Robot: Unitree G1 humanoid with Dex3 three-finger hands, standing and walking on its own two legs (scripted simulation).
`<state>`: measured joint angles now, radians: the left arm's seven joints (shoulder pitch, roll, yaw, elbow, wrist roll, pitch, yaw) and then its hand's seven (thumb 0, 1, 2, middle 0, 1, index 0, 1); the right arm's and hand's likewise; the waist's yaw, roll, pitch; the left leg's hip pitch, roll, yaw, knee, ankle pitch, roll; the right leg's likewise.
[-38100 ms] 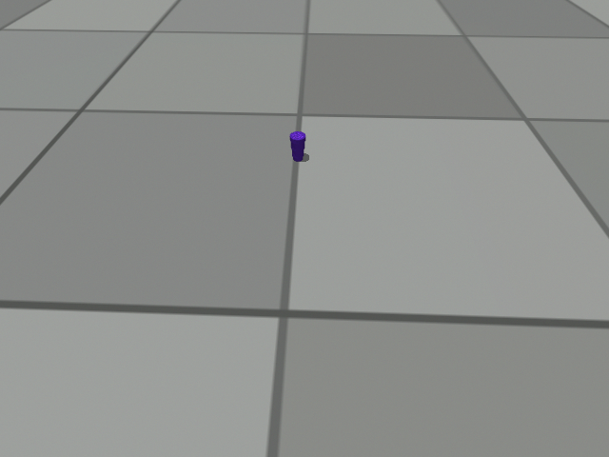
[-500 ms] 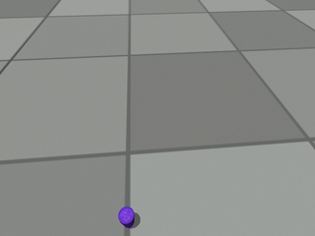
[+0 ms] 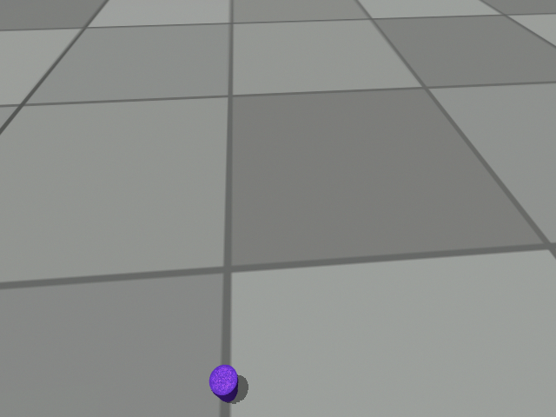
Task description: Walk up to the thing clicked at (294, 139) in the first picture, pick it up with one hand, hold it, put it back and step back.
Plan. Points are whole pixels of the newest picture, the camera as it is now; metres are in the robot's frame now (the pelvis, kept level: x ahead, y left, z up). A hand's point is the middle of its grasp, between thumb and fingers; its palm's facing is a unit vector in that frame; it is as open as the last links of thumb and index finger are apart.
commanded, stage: stand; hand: left
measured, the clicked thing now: (226, 386) +0.36 +0.17 -0.71
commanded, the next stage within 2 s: go down in 0.72 s
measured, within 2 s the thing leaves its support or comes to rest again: neither
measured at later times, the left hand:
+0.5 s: hand out of the picture +0.08 +0.25 -0.16, palm faces -0.03 -0.94 -0.35, open 7.4 cm
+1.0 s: hand out of the picture +0.13 +0.25 -0.16, palm faces +0.04 -0.95 -0.32, open 9.6 cm
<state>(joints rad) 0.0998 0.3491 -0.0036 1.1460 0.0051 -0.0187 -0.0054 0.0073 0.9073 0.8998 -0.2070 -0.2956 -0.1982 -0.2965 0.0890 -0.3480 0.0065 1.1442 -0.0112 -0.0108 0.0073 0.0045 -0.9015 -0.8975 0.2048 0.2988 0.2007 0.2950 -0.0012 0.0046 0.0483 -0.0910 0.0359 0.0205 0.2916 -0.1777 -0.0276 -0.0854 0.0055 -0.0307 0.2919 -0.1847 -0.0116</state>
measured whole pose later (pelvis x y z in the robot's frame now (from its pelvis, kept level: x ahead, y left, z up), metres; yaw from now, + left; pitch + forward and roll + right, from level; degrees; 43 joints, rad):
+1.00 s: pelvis -0.02 +0.00 -0.01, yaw +1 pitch +4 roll +0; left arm -0.04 0.33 0.12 1.08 0.03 -0.03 -0.02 0.01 0.67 0.66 -0.09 -0.16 -0.08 -0.16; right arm 0.18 -0.29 0.00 0.88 0.03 -0.04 -0.03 0.01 -0.94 -0.91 0.20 0.30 0.20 0.30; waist -0.01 0.00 0.05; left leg -0.33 0.03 0.00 0.49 -0.24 -0.02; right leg -0.31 0.00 -0.05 0.48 -0.25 -0.01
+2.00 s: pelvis -0.03 +0.02 -0.13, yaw +0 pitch +21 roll -3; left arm 0.22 0.37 0.28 0.43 -0.03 0.10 -0.13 0.00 -0.43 0.16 -0.06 -0.10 -0.04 -0.11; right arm 0.21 -0.25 0.00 0.53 0.00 -0.19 -0.05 0.01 -0.86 -0.89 0.21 0.30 0.20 0.30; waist -0.04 0.00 -0.15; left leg -1.10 0.04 -0.04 1.31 -0.58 0.00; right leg -1.05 -0.01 -0.07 1.25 -0.57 0.00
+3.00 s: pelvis -0.10 +0.02 -0.35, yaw -3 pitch +33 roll -5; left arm -0.49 0.72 0.65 1.00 -0.16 -0.43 -0.65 -0.01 -0.54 0.09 -0.06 -0.09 -0.04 -0.09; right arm 0.11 -0.33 0.06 0.69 -0.03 -0.17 -0.01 0.01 -0.90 -0.90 0.21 0.30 0.20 0.29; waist -0.08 -0.02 -0.14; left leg -2.00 0.04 -0.08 2.10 -0.69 0.00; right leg -1.95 -0.01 -0.08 2.04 -0.68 -0.01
